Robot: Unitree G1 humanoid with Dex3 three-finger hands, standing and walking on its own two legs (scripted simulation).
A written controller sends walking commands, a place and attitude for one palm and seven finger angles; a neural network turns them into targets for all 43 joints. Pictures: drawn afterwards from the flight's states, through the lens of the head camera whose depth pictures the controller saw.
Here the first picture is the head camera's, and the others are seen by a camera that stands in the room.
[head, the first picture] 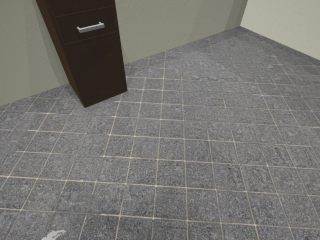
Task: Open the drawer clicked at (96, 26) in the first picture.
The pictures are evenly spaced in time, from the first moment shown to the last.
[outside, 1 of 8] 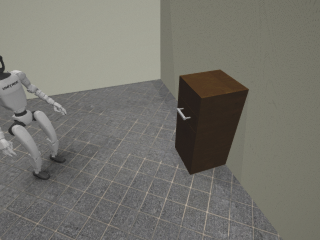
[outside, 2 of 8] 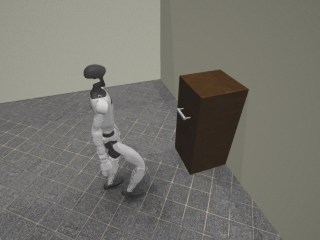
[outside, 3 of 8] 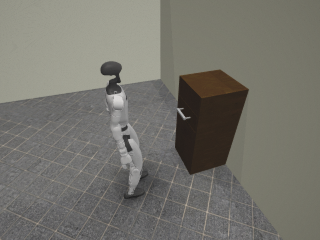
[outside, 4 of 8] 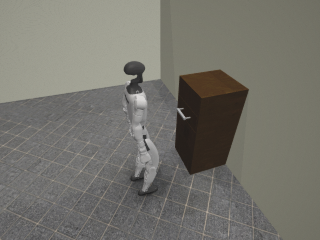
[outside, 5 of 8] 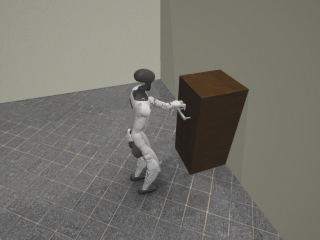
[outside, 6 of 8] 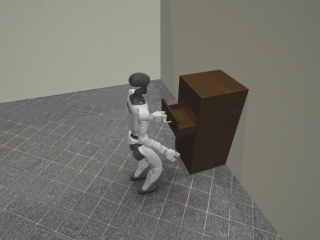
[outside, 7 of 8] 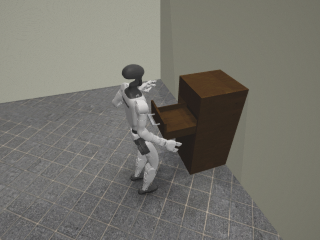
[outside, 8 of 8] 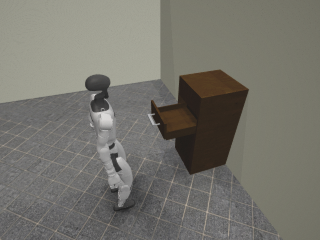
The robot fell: no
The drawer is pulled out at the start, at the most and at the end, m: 0.00 0.30 0.30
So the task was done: yes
